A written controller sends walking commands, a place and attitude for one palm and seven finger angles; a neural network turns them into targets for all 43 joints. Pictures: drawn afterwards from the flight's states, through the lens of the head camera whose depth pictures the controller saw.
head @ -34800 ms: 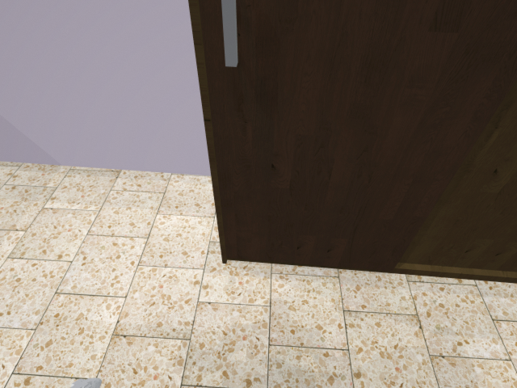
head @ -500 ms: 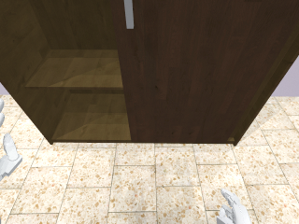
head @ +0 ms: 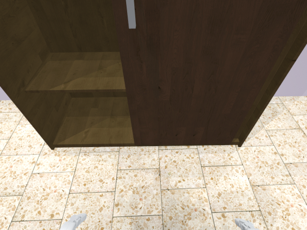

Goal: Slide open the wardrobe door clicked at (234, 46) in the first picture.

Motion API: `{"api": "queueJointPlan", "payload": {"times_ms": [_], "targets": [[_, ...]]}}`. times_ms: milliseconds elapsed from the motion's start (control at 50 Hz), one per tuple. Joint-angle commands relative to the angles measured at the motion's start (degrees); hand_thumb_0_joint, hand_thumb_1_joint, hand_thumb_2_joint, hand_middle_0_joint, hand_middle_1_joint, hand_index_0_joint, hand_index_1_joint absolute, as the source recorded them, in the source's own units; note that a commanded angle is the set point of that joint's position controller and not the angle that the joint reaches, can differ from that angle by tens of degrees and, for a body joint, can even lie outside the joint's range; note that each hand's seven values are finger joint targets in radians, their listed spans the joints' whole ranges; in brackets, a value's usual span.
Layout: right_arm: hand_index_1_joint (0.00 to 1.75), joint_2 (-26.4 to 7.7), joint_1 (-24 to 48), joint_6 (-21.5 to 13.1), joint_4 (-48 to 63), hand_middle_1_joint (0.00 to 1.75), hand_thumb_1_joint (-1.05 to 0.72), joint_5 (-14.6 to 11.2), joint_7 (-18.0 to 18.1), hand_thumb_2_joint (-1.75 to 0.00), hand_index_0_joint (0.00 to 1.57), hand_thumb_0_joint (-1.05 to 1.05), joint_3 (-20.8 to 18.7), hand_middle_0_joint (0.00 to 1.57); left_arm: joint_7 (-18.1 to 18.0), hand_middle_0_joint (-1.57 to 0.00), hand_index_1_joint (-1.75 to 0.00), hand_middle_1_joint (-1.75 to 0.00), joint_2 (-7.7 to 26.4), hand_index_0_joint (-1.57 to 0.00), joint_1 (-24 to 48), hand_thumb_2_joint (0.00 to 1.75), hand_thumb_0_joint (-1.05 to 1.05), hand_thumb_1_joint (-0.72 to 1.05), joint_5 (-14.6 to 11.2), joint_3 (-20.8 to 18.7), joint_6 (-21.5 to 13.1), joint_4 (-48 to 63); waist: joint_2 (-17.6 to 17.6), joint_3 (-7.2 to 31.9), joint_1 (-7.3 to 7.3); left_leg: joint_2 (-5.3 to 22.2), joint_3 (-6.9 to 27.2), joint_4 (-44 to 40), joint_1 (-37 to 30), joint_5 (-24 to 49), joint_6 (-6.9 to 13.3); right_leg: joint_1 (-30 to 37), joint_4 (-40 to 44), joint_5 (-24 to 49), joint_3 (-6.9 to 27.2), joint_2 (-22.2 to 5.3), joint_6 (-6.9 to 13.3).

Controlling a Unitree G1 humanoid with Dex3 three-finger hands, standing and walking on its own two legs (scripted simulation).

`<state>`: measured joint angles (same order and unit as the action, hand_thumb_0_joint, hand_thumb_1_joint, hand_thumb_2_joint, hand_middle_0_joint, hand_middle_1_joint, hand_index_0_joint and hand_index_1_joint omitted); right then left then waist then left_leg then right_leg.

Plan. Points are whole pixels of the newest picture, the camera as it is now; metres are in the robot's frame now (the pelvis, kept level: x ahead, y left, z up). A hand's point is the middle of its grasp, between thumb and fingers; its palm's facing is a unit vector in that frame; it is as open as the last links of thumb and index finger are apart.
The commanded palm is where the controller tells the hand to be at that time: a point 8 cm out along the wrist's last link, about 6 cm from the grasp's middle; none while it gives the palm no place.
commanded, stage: let the arm hang, fingers relaxed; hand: left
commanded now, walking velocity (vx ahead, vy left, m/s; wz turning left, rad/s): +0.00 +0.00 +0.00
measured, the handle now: out of the picture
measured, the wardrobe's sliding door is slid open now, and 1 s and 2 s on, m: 0.62 0.62 0.62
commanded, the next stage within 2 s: look to check the result in 0.86 s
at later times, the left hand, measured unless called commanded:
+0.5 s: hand out of the picture +0.00 +0.19 -0.16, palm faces -0.04 -0.97 -0.22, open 7.3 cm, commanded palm none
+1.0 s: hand out of the picture +0.03 +0.20 -0.16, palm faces -0.04 -0.98 -0.20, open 7.3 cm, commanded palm none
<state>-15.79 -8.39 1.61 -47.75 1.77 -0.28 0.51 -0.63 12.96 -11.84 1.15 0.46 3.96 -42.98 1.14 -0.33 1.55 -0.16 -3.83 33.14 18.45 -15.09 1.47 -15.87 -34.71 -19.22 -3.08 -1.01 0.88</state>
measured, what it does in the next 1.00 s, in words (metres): stands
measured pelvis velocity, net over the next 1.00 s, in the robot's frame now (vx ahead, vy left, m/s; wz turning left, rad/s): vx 0.01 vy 0.02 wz -0.03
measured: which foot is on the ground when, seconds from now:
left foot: down 0.00-1.00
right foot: down 0.00-1.00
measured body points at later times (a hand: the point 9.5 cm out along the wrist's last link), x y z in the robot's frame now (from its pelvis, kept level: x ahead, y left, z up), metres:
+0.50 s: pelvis -0.01 +0.01 +0.01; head +0.02 +0.00 +0.46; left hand +0.00 +0.24 -0.14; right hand -0.01 -0.21 -0.15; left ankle +0.03 +0.10 -0.73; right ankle -0.01 -0.11 -0.73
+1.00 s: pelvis +0.01 +0.02 +0.02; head +0.03 +0.02 +0.47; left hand +0.03 +0.25 -0.15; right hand +0.02 -0.21 -0.14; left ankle +0.03 +0.10 -0.73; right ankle -0.01 -0.11 -0.73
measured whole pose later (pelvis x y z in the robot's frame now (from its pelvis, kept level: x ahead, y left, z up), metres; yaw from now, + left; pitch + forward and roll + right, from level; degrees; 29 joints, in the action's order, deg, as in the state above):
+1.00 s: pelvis +0.01 +0.02 +0.02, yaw -2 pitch -1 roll +0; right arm -9.7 -11.3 0.7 -65.6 1.3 1.5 0.0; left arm -1.7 9.6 -12.2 1.2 0.5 0.2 -65.7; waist 0.1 -3.2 0.7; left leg -0.9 -5.6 21.7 10.4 -10.4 2.8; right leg -7.8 -21.8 -12.8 -1.3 -1.1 -0.7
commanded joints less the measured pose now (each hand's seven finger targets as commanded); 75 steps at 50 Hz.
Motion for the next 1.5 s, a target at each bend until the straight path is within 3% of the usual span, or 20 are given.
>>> {"api": "queueJointPlan", "payload": {"times_ms": [0, 60, 200, 320, 420, 580, 640, 680, 860, 980, 1160, 1480], "targets": [[0.30, -5.5, 0.9, -1.0, -0.7, 0.30, -0.90, 0.0, 0.7, -0.90, 0.20, 0.00, -1.1, 0.20, -0.6, -0.20, -0.30, -0.30, 9.1, -0.20, 0.0, 0.90, 0.00, 0.90, -0.1, -1.4, -3.7, -3.1, 1.2, 2.2, -1.51, 5.8, 7.1, -10.2, -3.1, 7.5, 0.5, 4.3, 11.7, 8.0, 7.8, -5.2, 1.2], [0.30, -3.1, -1.2, -0.9, -4.7, 0.30, -0.90, 0.2, 1.3, -0.90, 0.20, 0.00, -1.4, 0.20, -0.8, -0.20, -0.30, -0.30, 6.2, -0.20, -1.6, 0.90, 0.00, 0.90, -0.1, -2.0, -4.1, -8.5, 7.2, 2.0, -1.23, 5.6, 6.5, -11.1, -4.5, 3.8, 0.3, 4.8, 14.5, 6.2, 7.9, -5.2, 2.1], [0.30, -1.4, -6.2, -0.4, -11.0, 0.30, -0.90, -0.4, 1.8, -0.90, 0.20, 0.00, -1.8, 0.20, -1.0, -0.20, -0.30, -0.30, 5.0, -0.20, -2.1, 0.90, 0.00, 0.90, -0.4, -1.0, -4.0, -15.9, -0.3, -0.9, -0.63, 6.3, 7.0, -13.1, -5.3, 0.7, 0.4, 3.4, 17.8, 2.6, 7.3, -4.8, 1.9], [0.30, -0.4, -8.3, -0.8, -13.9, 0.30, -0.90, -0.6, 2.0, -0.90, 0.20, 0.00, -1.8, 0.20, -1.2, -0.20, -0.30, -0.30, 3.8, -0.20, -3.6, 0.90, 0.00, 0.90, -0.4, -0.7, -4.1, -19.3, -2.6, -0.9, -0.78, 6.4, 6.8, -14.0, -6.2, 2.2, 0.7, 3.7, 17.4, 3.9, 6.8, -4.6, 1.6], [0.30, 0.5, -8.0, -1.0, -15.2, 0.30, -0.90, -0.6, 2.0, -0.90, 0.20, 0.00, -1.6, 0.20, -1.4, -0.20, -0.30, -0.30, 3.1, -0.20, -3.8, 0.90, 0.00, 0.90, -0.3, -0.7, -4.0, -20.3, -1.3, -2.3, -0.96, 6.9, 6.9, -15.1, -6.2, 3.5, 0.8, 3.3, 16.4, 5.6, 6.5, -4.4, 1.3], [0.30, 0.8, -6.7, -1.3, -16.0, 0.30, -0.90, -0.6, 2.0, -0.90, 0.20, 0.00, -1.6, 0.20, -1.7, -0.20, -0.30, -0.30, 2.5, -0.20, -3.4, 0.90, 0.00, 0.90, -0.1, -0.8, -4.3, -20.6, -1.8, -2.7, -1.07, 6.9, 6.6, -15.0, -7.9, 6.5, 0.7, 3.1, 16.4, 7.7, 6.3, -4.6, 0.8], [0.30, 1.0, -6.0, -1.4, -16.2, 0.30, -0.90, -0.5, 2.0, -0.90, 0.20, 0.00, -1.5, 0.20, -1.6, -0.20, -0.30, -0.30, 2.5, -0.20, -2.9, 0.90, 0.00, 0.90, -0.1, -0.8, -4.3, -20.6, 0.4, -3.1, -0.97, 7.0, 6.4, -15.6, -8.0, 6.6, 0.6, 3.4, 16.6, 8.3, 6.5, -4.7, 0.7], [0.30, 0.6, -6.0, -1.4, -16.0, 0.30, -0.90, -0.7, 1.9, -0.90, 0.20, 0.00, -1.5, 0.20, -1.6, -0.20, -0.30, -0.30, 3.0, -0.20, -3.1, 0.90, 0.00, 0.90, 0.0, -0.8, -4.5, -20.5, -1.1, -2.4, -1.03, 7.0, 6.6, -15.5, -8.4, 7.3, 0.6, 4.0, 16.7, 8.8, 6.4, -4.7, 0.6], [0.30, 0.0, -5.0, -1.6, -16.2, 0.30, -0.90, -0.6, 1.9, -0.90, 0.20, 0.00, -1.4, 0.20, -1.5, -0.20, -0.30, -0.30, 3.1, -0.20, -2.6, 0.90, 0.00, 0.90, -0.1, -0.8, -4.4, -20.8, -0.4, -3.3, -0.95, 7.1, 6.4, -16.7, -9.6, 7.1, 0.6, 3.8, 17.2, 8.7, 6.2, -4.9, 0.3], [0.30, -0.1, -5.6, -1.9, -16.5, 0.30, -0.90, -0.8, 2.1, -0.90, 0.20, 0.00, -1.4, 0.20, -1.6, -0.20, -0.30, -0.30, 3.1, -0.20, -3.4, 0.90, 0.00, 0.90, -0.1, -0.8, -4.7, -21.1, -1.6, -0.4, -0.92, 7.2, 6.1, -15.4, -11.9, 11.9, 0.8, 5.5, 17.0, 11.6, 6.5, -5.0, 0.2], [0.30, 0.5, -5.9, -1.8, -17.2, 0.30, -0.90, -0.8, 2.3, -0.90, 0.20, 0.00, -1.2, 0.20, -1.6, -0.20, -0.30, -0.30, 2.6, -0.20, -3.9, 0.90, 0.00, 0.90, -0.2, -0.7, -4.3, -21.9, -1.2, -3.1, -0.92, 7.2, 6.1, -16.2, -11.2, 10.6, 0.9, 4.8, 17.2, 10.4, 6.2, -5.0, 0.1], [0.30, 0.8, -6.8, -2.1, -17.4, 0.30, -0.90, -0.9, 2.4, -0.90, 0.20, 0.00, -1.2, 0.20, -1.7, -0.20, -0.30, -0.30, 2.1, -0.20, -4.7, 0.90, 0.00, 0.90, -0.1, -0.9, -4.4, -22.0, -1.4, -2.2, -1.06, 7.2, 5.9, -15.7, -12.1, 13.1, 1.0, 5.6, 16.9, 11.7, 6.2, -5.0, 0.1]]}}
